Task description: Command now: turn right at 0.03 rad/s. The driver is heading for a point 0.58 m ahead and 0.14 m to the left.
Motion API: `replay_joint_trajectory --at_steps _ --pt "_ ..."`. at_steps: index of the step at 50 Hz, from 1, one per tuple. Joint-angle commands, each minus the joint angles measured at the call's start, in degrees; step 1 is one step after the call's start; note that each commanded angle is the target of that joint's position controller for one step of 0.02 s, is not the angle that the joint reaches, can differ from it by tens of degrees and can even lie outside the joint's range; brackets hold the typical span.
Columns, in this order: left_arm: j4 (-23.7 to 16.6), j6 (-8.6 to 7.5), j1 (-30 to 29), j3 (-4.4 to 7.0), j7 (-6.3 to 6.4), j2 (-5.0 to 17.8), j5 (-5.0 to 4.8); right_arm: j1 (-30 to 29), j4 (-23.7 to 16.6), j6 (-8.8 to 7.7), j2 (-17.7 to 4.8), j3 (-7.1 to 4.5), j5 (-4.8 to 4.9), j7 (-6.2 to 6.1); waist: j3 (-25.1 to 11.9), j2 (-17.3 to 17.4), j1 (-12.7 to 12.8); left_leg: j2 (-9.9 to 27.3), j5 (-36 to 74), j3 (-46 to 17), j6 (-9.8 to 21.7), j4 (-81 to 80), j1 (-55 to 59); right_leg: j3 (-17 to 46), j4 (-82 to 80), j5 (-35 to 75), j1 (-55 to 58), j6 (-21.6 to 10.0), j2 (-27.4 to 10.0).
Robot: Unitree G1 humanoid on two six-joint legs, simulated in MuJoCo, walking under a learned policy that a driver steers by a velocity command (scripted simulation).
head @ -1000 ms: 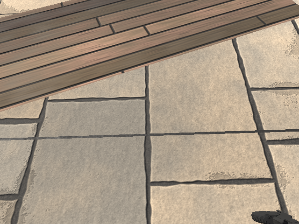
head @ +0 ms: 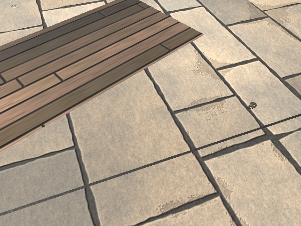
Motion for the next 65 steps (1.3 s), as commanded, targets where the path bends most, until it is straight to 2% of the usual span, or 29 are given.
replay_joint_trajectory --at_steps 1,9,18,42,43,45,47,48,50,51,53,54,55,56,57,58,59,60,61,62,65 --pt "0.02 -0.61 0.56 1.16 0.29 5.12 -0.05 1.40 -0.46 -0.55 -5.87 -1.17 -0.02 -0.31 0.67 1.75 -0.02 5.64 2.69 -6.06 1.75 -5.91 -2.96 6.24 -4.32 3.83 1.17 -1.28 -5.52" --pt "5.21 -0.48 2.94 0.79 0.59 4.67 -0.08 1.97 3.52 -0.52 -5.04 -0.74 -0.04 -0.52 1.60 0.69 0.13 5.44 0.51 -6.26 2.26 -6.59 -3.13 6.16 -5.47 2.23 0.46 -0.80 -5.63" --pt "8.90 -0.47 5.14 0.14 0.83 3.41 -0.09 3.26 6.96 -0.60 -3.53 -0.05 0.01 -0.67 2.24 0.94 0.39 5.04 0.17 -6.20 2.34 -6.66 -4.02 5.90 -5.37 1.92 0.23 -0.68 -5.82" --pt "12.37 -0.63 7.80 -0.58 1.29 0.10 -0.14 6.96 11.33 -0.85 -0.44 0.70 0.00 -1.19 2.77 0.66 0.32 4.57 2.78 -5.90 2.34 -5.40 -4.06 5.25 -4.37 3.63 0.01 -0.58 -6.01" --pt "12.55 -0.58 8.33 -0.66 1.27 -0.18 -0.10 7.54 11.55 -0.81 -0.29 0.73 -0.06 -1.18 1.55 0.77 0.29 4.13 -1.66 -5.83 2.44 -5.92 -3.66 4.99 -4.62 -0.49 0.39 -0.66 -5.47" --pt "11.99 -0.22 8.45 -0.07 1.17 0.91 0.06 7.84 11.22 -0.32 -2.19 -0.17 -0.19 -1.09 2.75 1.85 0.15 2.77 -16.69 -6.19 3.81 -5.40 -5.43 3.49 -1.85 -14.21 -2.21 -1.76 -2.96" --pt "10.49 0.07 7.57 0.22 0.73 0.82 0.65 8.54 10.40 0.24 -3.01 -0.78 -0.36 -0.81 7.11 3.19 -0.51 4.07 -30.10 -9.84 6.24 -6.66 -8.21 3.11 1.34 -25.27 -8.91 -3.05 -1.55" --pt "9.48 -0.14 6.41 0.05 0.46 -0.34 0.86 10.06 10.50 0.25 -3.09 -0.99 -0.31 -0.78 8.59 4.48 -1.35 6.16 -32.74 -13.31 7.59 -8.18 -7.08 2.44 4.21 -24.67 -12.40 -3.05 -0.93" --pt "7.48 -1.30 4.34 -0.39 -0.23 -2.77 1.53 13.03 11.38 -0.07 -5.10 -2.10 -0.47 -0.90 8.18 9.62 -2.32 13.60 -34.23 -22.97 11.32 -13.88 -2.58 -2.99 13.76 -13.68 -16.26 -2.17 0.27" --pt "6.51 -1.99 3.30 -0.18 -0.52 -1.86 1.72 12.73 11.23 -0.33 -5.43 -2.48 -0.51 -0.79 8.18 9.24 -2.30 15.90 -32.24 -25.05 12.58 -15.50 -3.72 -3.21 16.45 -11.35 -15.87 -2.12 -1.38" --pt "5.84 -3.20 4.92 0.16 -1.15 -1.46 1.19 9.37 10.14 -0.94 -5.80 -2.88 -0.56 -0.41 7.64 7.74 0.08 14.86 -28.50 -21.94 12.04 -14.37 -6.73 -3.49 13.14 -13.00 -11.13 -2.66 -1.94" --pt "6.64 -3.67 8.28 0.19 -1.33 -2.22 0.82 6.73 9.34 -1.12 -5.60 -2.99 -0.21 -0.26 7.76 7.40 2.20 12.61 -27.33 -18.29 10.90 -12.26 -11.13 -4.36 8.09 -12.10 -4.20 -3.23 -1.03" --pt "8.62 -4.04 14.08 0.36 -1.20 -2.74 0.37 4.07 8.41 -1.33 -5.11 -3.04 0.07 -0.15 7.87 6.29 4.84 9.51 -26.40 -14.44 9.54 -8.09 -17.47 -4.76 2.61 -10.31 5.50 -3.69 0.57" --pt "10.30 -4.44 19.87 1.04 -0.66 -0.78 0.48 1.60 7.00 -1.94 -3.29 -2.66 -0.03 0.01 7.93 1.04 7.10 5.70 -22.24 -9.56 7.64 0.82 -24.68 1.81 -2.83 -12.47 14.16 -4.31 -3.04" --pt "11.47 -4.75 27.00 2.59 -0.07 5.20 0.69 -0.12 4.72 -2.74 1.69 -1.35 0.37 0.65 5.10 -13.82 9.15 -2.21 -16.85 1.23 4.71 20.04 -33.25 24.32 -14.22 -28.39 20.66 -7.80 -16.36" --pt "12.73 -4.11 29.89 3.37 -0.18 7.53 0.62 -1.73 3.09 -3.10 -1.41 -1.98 -1.58 1.09 7.04 -13.85 8.74 -1.86 -18.09 1.71 5.20 31.31 -38.38 36.06 -17.46 -32.87 17.88 -11.81 -23.56" --pt "10.79 -4.08 24.04 2.69 -0.18 4.72 0.90 -2.79 3.04 -3.41 -2.70 -2.32 -2.26 1.67 9.74 -5.75 5.48 1.45 -12.93 -1.00 5.72 36.97 -38.76 32.78 -16.74 -30.57 13.44 -11.94 -22.37" --pt "9.06 -4.54 19.73 2.35 -0.36 3.69 0.81 -2.09 3.49 -3.89 -1.33 -2.07 -1.74 2.24 9.57 -3.18 3.36 2.75 -8.13 -1.73 5.62 37.85 -37.38 27.57 -17.04 -24.67 10.91 -10.90 -20.03" --pt "7.98 -5.08 17.16 2.10 -0.35 3.05 0.63 -1.46 3.89 -4.29 -0.94 -2.09 -1.35 2.71 8.55 -2.43 1.89 3.76 -4.22 -1.71 5.11 37.34 -35.66 22.73 -17.71 -17.96 10.51 -9.83 -17.75" --pt "7.73 -5.66 16.39 1.73 -0.13 2.15 0.48 -1.09 4.20 -4.20 -1.30 -2.32 -1.44 3.14 7.48 -2.31 1.07 4.08 -1.67 -1.17 4.46 36.75 -34.91 17.92 -17.95 -11.32 11.23 -8.87 -16.28" --pt "9.39 -6.54 20.18 0.99 0.27 0.61 0.54 -2.48 3.76 -3.13 -0.68 -2.41 -1.17 3.44 5.22 -3.48 0.91 2.66 2.00 0.60 3.66 37.28 -35.68 7.22 -15.77 9.73 14.00 -7.21 -13.71"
